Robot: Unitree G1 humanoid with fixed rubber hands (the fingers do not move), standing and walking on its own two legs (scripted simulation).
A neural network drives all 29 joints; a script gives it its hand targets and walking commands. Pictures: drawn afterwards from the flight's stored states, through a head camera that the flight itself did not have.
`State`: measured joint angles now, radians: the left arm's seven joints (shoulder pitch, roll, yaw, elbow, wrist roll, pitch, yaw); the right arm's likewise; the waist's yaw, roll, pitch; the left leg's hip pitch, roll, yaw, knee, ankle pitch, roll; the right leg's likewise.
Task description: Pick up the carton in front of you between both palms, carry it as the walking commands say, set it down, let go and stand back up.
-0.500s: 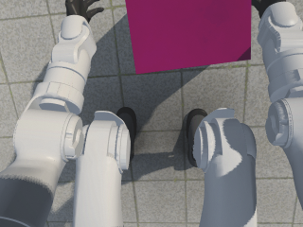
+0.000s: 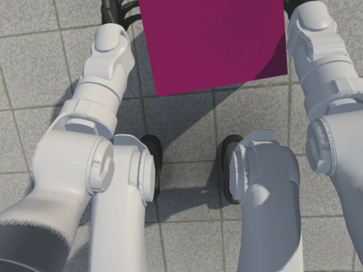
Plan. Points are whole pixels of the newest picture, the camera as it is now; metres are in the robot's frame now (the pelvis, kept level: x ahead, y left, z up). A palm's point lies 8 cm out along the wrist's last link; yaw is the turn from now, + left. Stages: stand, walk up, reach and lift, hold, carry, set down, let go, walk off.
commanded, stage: reach and lift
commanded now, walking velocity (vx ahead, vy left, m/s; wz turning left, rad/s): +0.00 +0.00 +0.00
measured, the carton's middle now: (208, 35) +0.50 -0.07 -0.25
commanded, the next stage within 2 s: none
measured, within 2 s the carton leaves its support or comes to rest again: leaves its support in 0.28 s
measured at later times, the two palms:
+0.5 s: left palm (106, 19) +0.51 +0.08 -0.10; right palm out of the picture +0.50 -0.22 -0.11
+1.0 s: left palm out of the picture +0.48 +0.09 +0.08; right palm out of the picture +0.46 -0.21 +0.07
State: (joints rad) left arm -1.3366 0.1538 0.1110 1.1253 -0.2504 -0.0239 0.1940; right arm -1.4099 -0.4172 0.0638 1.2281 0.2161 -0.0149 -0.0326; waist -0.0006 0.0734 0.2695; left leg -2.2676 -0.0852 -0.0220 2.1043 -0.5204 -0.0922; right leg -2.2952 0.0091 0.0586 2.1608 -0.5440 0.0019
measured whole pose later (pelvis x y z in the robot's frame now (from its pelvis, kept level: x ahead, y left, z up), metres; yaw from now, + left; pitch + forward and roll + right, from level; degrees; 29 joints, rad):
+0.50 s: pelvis +0.00 +0.01 +0.00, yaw -3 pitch +38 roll +3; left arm -1.07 0.01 0.34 0.74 -0.12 0.12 0.24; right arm -1.22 -0.30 -0.05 0.93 0.09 0.20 -0.07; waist -0.02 0.09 0.12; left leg -2.23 -0.14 -0.07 2.12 -0.55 -0.12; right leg -2.25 0.06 0.07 2.15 -0.55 0.04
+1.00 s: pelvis +0.02 +0.01 +0.14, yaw -5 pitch +40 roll +2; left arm -0.85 -0.13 0.48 0.60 0.14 0.26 0.13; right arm -0.93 -0.09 -0.31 0.77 -0.16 0.29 0.00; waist -0.01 0.05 -0.18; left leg -1.88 -0.15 -0.10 1.70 -0.52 -0.08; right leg -1.91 0.10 0.10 1.70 -0.50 0.05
